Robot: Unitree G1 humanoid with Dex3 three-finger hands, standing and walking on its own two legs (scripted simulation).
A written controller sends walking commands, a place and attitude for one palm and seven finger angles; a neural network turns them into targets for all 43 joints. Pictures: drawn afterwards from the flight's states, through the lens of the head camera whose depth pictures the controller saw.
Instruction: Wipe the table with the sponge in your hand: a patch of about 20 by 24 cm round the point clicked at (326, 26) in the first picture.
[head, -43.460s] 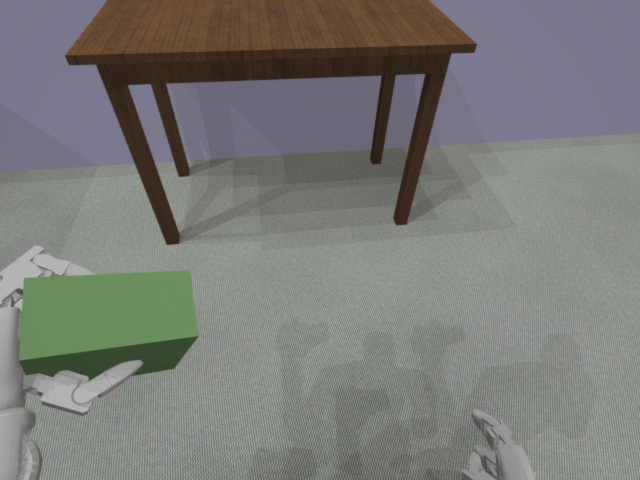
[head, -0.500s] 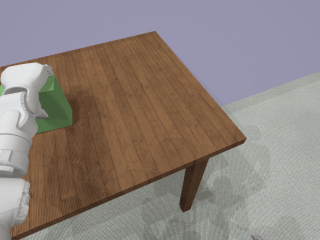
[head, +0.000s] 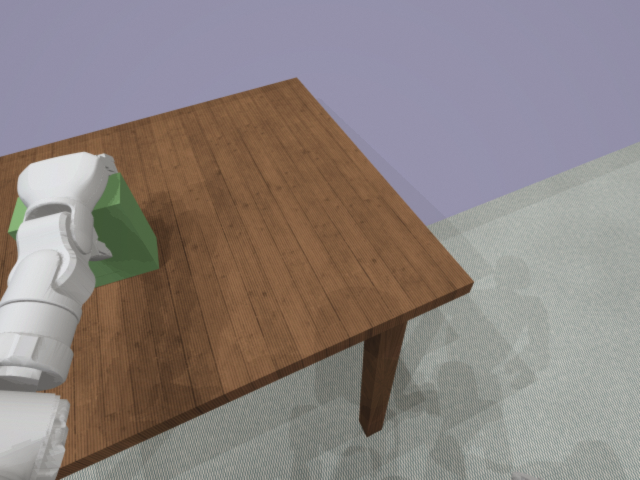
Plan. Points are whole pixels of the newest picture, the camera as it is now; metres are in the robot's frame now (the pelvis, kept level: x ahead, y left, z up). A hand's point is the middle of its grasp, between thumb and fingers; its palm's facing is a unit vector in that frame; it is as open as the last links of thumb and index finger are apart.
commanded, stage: wipe back along the middle lane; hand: left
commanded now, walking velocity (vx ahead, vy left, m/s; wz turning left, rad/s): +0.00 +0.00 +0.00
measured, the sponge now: (101, 246) +0.39 +0.33 +0.08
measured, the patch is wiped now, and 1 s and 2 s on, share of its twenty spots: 0.50 0.75 0.90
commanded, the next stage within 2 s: slide across to the third lane in 1.38 s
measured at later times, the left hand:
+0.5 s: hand (90, 243) +0.35 +0.29 +0.14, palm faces +0.01 +0.01 -1.00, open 10.1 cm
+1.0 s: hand (94, 265) +0.32 +0.28 +0.14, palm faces +0.10 -0.01 -0.99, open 10.1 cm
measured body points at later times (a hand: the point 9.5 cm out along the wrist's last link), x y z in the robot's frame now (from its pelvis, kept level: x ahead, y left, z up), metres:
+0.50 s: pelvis -0.01 -0.01 +0.00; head -0.01 -0.04 +0.45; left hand +0.34 +0.29 +0.19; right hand +0.18 -0.24 -0.11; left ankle -0.01 +0.11 -0.74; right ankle -0.05 -0.13 -0.74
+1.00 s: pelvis -0.01 +0.00 +0.00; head -0.01 -0.05 +0.44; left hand +0.31 +0.27 +0.19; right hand +0.20 -0.23 -0.11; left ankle -0.01 +0.11 -0.74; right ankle -0.05 -0.13 -0.74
